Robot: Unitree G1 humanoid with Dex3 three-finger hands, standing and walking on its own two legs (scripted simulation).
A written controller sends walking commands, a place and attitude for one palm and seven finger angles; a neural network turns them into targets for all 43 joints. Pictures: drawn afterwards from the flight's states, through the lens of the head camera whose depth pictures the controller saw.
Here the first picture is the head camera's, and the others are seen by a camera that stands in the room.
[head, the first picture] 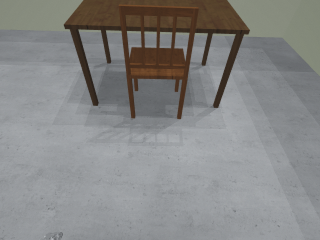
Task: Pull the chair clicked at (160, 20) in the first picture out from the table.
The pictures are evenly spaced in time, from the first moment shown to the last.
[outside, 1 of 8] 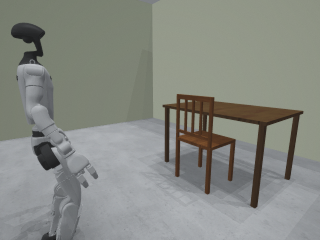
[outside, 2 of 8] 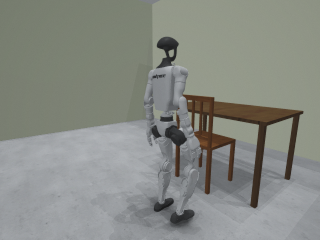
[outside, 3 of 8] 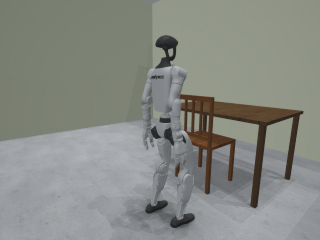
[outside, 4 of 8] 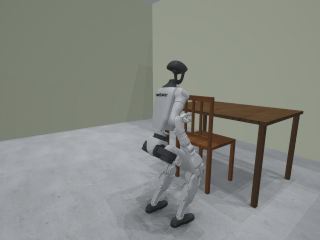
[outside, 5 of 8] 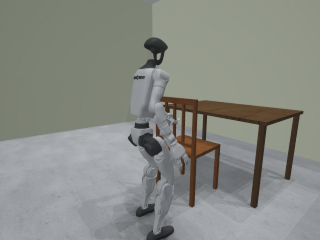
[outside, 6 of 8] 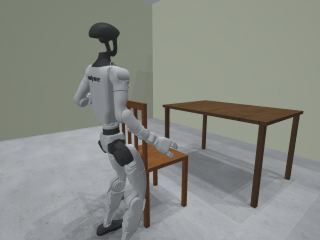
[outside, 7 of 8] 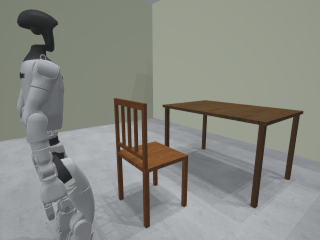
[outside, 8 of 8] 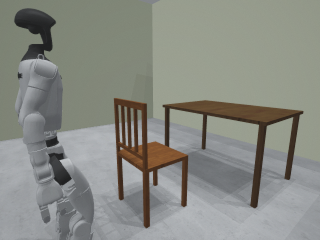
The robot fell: no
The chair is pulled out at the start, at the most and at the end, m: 0.00 0.69 0.67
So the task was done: yes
